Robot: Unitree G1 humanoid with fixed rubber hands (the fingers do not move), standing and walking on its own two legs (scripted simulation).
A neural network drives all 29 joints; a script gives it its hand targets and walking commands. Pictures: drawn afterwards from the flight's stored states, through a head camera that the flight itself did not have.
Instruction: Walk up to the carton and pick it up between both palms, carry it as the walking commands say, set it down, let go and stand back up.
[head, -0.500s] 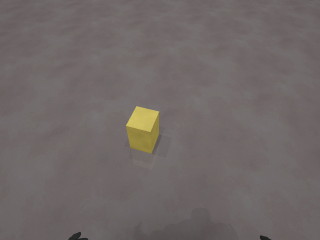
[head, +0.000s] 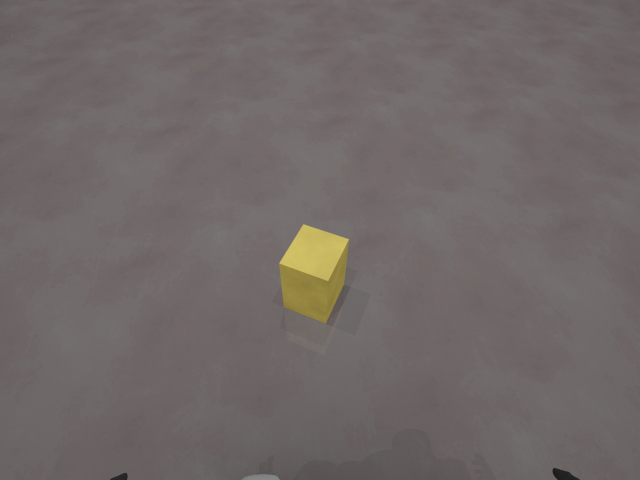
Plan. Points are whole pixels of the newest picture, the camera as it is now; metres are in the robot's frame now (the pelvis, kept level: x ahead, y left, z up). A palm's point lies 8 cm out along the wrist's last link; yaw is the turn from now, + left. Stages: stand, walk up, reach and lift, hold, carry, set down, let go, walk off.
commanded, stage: walk up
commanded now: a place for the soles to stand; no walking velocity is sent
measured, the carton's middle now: (314, 274) +0.83 +0.04 -0.63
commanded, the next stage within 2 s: none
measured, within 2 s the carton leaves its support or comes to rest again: neither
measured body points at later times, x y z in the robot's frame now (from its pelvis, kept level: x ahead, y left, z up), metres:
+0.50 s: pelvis +0.13 -0.02 -0.01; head +0.15 -0.02 +0.44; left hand +0.24 +0.28 -0.12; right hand +0.15 -0.34 -0.13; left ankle +0.07 +0.10 -0.68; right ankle +0.22 -0.12 -0.73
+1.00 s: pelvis +0.25 -0.03 -0.02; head +0.29 -0.02 +0.43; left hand +0.34 +0.26 -0.14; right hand +0.30 -0.36 -0.13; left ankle +0.22 +0.10 -0.72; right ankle +0.31 -0.16 -0.73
